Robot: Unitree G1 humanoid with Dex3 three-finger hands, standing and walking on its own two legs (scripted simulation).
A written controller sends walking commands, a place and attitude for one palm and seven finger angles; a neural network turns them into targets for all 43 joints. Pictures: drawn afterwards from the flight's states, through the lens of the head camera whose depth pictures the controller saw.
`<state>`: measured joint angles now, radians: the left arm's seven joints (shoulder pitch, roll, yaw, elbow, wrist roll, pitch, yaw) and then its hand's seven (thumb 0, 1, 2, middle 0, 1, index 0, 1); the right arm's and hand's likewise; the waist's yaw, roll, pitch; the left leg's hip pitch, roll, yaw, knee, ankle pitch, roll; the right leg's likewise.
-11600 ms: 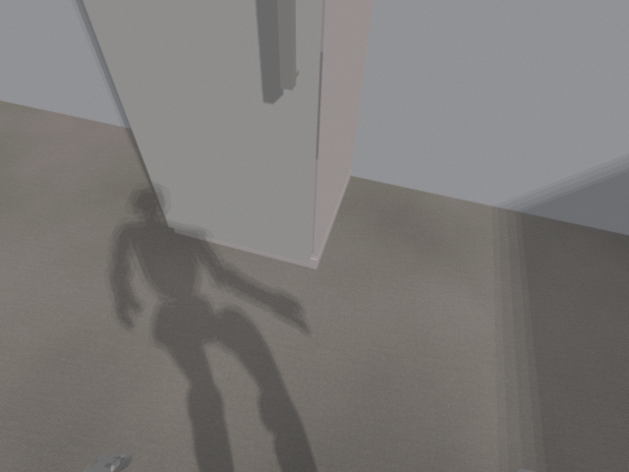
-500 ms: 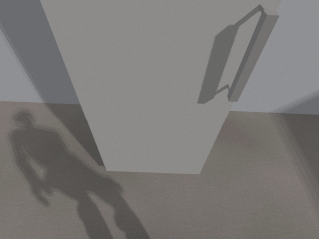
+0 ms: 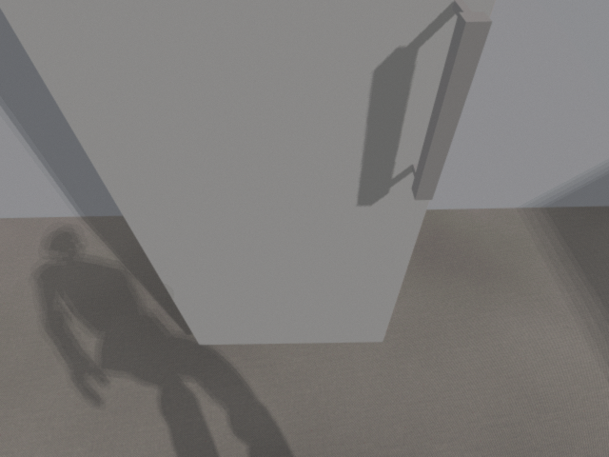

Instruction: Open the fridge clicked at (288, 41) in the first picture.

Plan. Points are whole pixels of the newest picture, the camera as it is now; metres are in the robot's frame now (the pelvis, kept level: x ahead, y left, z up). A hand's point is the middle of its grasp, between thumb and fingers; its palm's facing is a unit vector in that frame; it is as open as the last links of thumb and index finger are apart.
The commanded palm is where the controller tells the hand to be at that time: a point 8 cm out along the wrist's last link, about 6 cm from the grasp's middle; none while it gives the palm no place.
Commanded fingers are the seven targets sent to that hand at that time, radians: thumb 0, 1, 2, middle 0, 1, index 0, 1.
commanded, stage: shuffle to correct the standing spot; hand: right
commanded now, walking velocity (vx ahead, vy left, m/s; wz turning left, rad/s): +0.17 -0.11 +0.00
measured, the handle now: (438, 113) +0.53 -0.17 +0.19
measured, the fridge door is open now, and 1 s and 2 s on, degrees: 0 0 0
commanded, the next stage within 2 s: come to a stop and stand still in 0.02 s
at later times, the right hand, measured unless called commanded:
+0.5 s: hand (436, 454) +0.17 -0.18 -0.16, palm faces +0.05 +0.97 -0.23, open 7.3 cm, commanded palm none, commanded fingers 0.00 -0.90 -0.90 0.20 0.30 0.20 0.30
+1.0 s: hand out of the picture +0.01 -0.26 -0.15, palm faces +0.02 +0.95 -0.31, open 7.3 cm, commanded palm none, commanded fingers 0.00 -0.90 -0.90 0.20 0.30 0.20 0.30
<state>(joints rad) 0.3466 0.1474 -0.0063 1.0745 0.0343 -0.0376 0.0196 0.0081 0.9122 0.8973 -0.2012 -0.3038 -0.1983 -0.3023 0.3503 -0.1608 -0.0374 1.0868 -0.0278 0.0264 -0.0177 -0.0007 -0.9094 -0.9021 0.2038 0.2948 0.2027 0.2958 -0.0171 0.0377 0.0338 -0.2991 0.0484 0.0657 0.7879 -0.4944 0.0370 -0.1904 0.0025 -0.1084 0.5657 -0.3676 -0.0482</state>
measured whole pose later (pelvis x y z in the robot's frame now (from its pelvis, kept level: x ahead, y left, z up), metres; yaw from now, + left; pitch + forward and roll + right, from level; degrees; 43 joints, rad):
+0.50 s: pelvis +0.07 +0.01 +0.00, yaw -3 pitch -1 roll -2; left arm 0.24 0.17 0.05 1.04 0.01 0.03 0.04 0.01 0.91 0.90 -0.20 -0.30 -0.20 -0.30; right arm 0.10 -0.16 -0.03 0.95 -0.02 0.00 -0.04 0.00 -0.91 -0.90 0.20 0.29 0.20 0.30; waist 0.03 0.02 0.12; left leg -0.36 0.05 0.10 0.59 -0.21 0.05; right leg -0.40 0.01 -0.02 1.05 -0.53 0.03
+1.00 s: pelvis +0.02 -0.06 +0.00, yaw +0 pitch -1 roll -1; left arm 0.25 0.21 0.03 0.88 0.02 0.01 0.01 0.00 0.94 0.90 -0.21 -0.30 -0.20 -0.30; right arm 0.36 -0.17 0.00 0.99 -0.02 0.03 -0.02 0.00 -0.91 -0.90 0.20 0.29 0.20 0.30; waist -0.01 -0.09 0.02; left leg -0.35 0.03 0.00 0.63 -0.26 0.01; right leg -0.29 0.03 -0.14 0.56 -0.25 -0.06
